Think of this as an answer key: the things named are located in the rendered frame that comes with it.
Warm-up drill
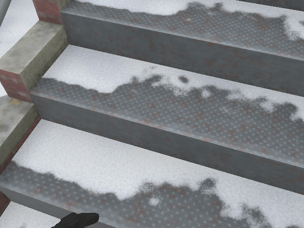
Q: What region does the robot left hand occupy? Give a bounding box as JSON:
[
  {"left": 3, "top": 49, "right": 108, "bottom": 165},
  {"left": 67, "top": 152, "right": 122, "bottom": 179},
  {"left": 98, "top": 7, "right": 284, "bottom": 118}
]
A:
[{"left": 51, "top": 212, "right": 100, "bottom": 228}]

